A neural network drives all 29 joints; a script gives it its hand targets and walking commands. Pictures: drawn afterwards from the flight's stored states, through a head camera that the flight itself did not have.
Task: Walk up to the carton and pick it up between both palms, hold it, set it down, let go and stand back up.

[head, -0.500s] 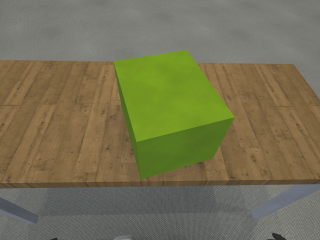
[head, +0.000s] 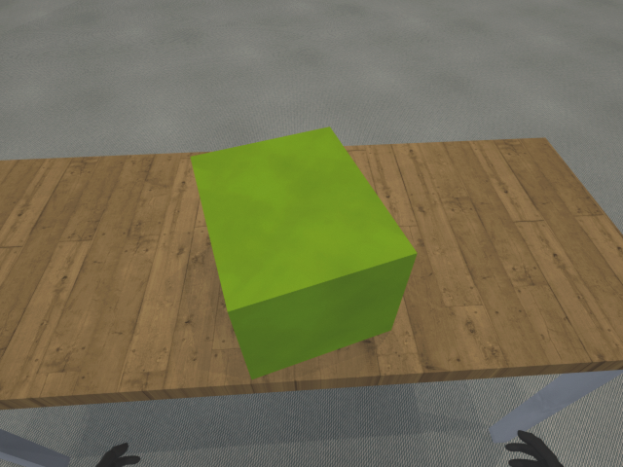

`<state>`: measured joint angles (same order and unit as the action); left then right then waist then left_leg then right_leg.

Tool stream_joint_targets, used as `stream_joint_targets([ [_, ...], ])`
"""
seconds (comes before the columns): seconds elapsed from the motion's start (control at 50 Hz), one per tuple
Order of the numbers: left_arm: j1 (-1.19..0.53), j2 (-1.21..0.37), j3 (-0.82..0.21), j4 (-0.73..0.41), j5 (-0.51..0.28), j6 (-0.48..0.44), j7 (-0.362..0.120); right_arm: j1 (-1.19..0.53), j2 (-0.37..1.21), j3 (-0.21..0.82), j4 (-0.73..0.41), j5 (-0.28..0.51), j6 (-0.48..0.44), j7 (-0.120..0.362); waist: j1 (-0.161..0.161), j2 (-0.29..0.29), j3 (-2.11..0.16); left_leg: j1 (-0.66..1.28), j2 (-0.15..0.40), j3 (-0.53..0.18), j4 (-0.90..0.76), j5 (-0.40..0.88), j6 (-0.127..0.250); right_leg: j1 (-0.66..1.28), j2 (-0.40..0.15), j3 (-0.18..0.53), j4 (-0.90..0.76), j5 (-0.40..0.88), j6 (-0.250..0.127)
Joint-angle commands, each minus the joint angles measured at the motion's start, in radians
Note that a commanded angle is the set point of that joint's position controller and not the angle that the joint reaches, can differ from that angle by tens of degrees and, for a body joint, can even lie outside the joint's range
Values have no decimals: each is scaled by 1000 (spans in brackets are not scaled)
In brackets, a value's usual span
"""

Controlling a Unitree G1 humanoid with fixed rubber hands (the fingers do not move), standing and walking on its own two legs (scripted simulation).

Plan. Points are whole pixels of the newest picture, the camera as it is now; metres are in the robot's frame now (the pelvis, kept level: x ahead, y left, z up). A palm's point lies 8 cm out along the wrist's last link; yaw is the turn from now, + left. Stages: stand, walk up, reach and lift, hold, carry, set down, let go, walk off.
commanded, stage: walk up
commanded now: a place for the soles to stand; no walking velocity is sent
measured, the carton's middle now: (293, 245) +0.41 +0.03 +0.03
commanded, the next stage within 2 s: reach and lift in 0.48 s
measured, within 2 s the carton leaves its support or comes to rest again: neither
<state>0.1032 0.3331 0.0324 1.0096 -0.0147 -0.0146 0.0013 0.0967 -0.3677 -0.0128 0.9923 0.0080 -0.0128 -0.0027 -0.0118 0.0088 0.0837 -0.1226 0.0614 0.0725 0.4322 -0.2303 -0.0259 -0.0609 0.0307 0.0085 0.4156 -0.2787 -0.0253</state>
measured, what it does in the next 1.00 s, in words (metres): stands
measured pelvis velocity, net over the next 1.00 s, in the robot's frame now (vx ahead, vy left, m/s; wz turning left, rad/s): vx -0.02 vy -0.01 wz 0.01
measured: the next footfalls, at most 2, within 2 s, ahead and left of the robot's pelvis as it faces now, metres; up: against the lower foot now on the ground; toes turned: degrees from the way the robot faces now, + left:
none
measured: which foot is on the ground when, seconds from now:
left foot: down 0.00-1.00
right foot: down 0.00-1.00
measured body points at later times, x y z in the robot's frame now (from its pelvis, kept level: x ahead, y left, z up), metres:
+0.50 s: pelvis +0.00 -0.01 +0.00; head +0.00 -0.01 +0.45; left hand +0.08 +0.28 -0.13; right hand +0.08 -0.30 -0.13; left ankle +0.01 +0.13 -0.74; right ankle -0.03 -0.10 -0.74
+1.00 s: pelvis -0.02 -0.01 -0.01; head +0.01 +0.00 +0.44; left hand +0.13 +0.25 -0.10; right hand +0.13 -0.30 -0.08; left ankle +0.00 +0.14 -0.74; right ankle -0.03 -0.10 -0.74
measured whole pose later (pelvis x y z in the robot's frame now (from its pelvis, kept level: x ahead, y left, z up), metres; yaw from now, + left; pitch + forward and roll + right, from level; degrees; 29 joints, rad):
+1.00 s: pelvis -0.02 -0.01 -0.01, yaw +1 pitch -4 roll +1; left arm 0.20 0.22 0.10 0.36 0.06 0.45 0.04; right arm 0.17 -0.36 -0.05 0.67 0.04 -0.03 0.11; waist -0.02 -0.04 0.14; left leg -0.19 0.05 0.06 0.49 -0.22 -0.03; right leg -0.14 0.02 -0.01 0.52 -0.31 -0.03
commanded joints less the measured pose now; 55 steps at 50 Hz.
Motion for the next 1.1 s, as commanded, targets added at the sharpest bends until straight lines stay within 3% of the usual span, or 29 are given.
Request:
stream_joint_targets([
  [0.0, -31, 225, 45, -36, 0, -20, 8, -40, -193, -46, -30, 0, -23, -10, 4, -21, -94, 79, 103, -69, -69, 249, 58, -71, -158, 111, -119, 327, -17],
  [0.06, -33, 220, 48, -23, 0, -21, 8, -47, -192, -48, -11, -5, -23, -13, 7, -40, -87, 84, 98, -67, -82, 229, 61, -72, -157, 107, -132, 324, -17],
  [0.2, -25, 210, 53, -2, 2, -20, 9, -39, -174, -50, 7, -10, -27, -16, 5, -8, -65, 83, 98, -70, -107, 195, 62, -82, -158, 119, -156, 287, -22],
  [0.28, -19, 204, 54, 0, 4, -20, 10, -8, -174, -51, 20, -8, -27, -19, 1, -40, -73, 89, 101, -74, -113, 219, 60, -74, -149, 108, -154, 308, -22],
  [0.3, -13, 198, 53, -4, 4, -20, 11, -13, -174, -53, 19, -12, -27, -20, 4, -13, -74, 87, 101, -71, -113, 217, 65, -73, -149, 114, -157, 299, -20],
  [0.46, 10, 190, 58, -3, 7, -19, 12, 8, -160, -54, 16, -11, -28, -23, 0, -26, -76, 88, 99, -74, -112, 205, 67, -74, -147, 112, -161, 283, -23],
  [0.48, -497, 266, 76, -392, 6, 169, 24, -466, 1, -16, -157, -126, -126, 4, 73, -114, -8, -71, -32, 41, 41, -86, 15, -321, -54, -49, -1, -76, 46],
  [0.5, -414, 251, 60, -361, 26, 290, 40, -319, -65, -84, -147, -126, -100, 32, 16, -135, 70, -67, -38, 30, 58, -191, 42, -377, -64, -43, 25, -189, 27],
  [0.52, -362, 208, 42, -435, 38, 367, 33, -277, -89, -102, -209, -129, -76, 48, -4, -133, 15, -12, -25, 19, 107, -161, 52, -401, -81, -43, 41, -157, 8],
  [0.56, -301, 144, 25, -545, 51, 481, 19, -219, -135, -145, -246, -100, -43, 53, -13, -103, -97, 103, -18, -7, 180, -79, 37, -433, -97, -49, 81, -15, 9],
  [0.62, -144, 153, 75, -666, 130, 572, -9, -47, -185, -139, -222, -7, -10, 37, -61, -10, -288, 147, -45, -17, 225, 185, -32, -232, -76, -67, 184, 546, 22],
  [0.66, -53, 144, 130, -732, 169, 575, -17, 11, -200, -108, -203, 34, -28, 28, -41, 32, -340, 155, -51, -26, 205, 326, -54, -120, -63, -60, 184, 725, 31],
  [0.7, -3, 105, 141, -762, 172, 552, -7, 5, -213, -87, -211, 62, -61, 34, -24, 62, -320, 182, -58, -32, 169, 376, -57, -143, -45, -74, 151, 714, 29],
  [0.74, 30, 58, 132, -758, 166, 529, 9, 0, -224, -89, -227, 72, -76, 54, -21, 52, -288, 208, -58, -42, 127, 382, -47, -190, -12, -96, 108, 612, 25],
  [0.8, 27, 31, 118, -777, 137, 504, 25, -31, -227, -97, -301, 56, -72, 83, -8, 12, -225, 208, -60, -39, 75, 312, -25, -219, 14, -96, 40, 479, 19],
  [0.88, -17, 50, 128, -807, 96, 456, 40, -20, -185, -93, -417, 26, -59, 102, 1, -67, -144, 157, -69, -11, 20, 137, 6, -247, 1, -57, -14, 323, 30],
  [0.98, -1, 35, 104, -837, 50, 404, 64, 36, -147, -98, -482, 28, -37, 118, 0, -62, -128, 154, -64, 8, -25, 44, 14, -277, -12, -28, -57, 191, 28],
  [1.08, 38, 36, 91, -857, 24, 358, 79, 70, -129, -101, -567, 27, -43, 116, 5, -54, -127, 146, -73, 21, -38, 24, 15, -274, -25, -10, -79, 164, 34],
])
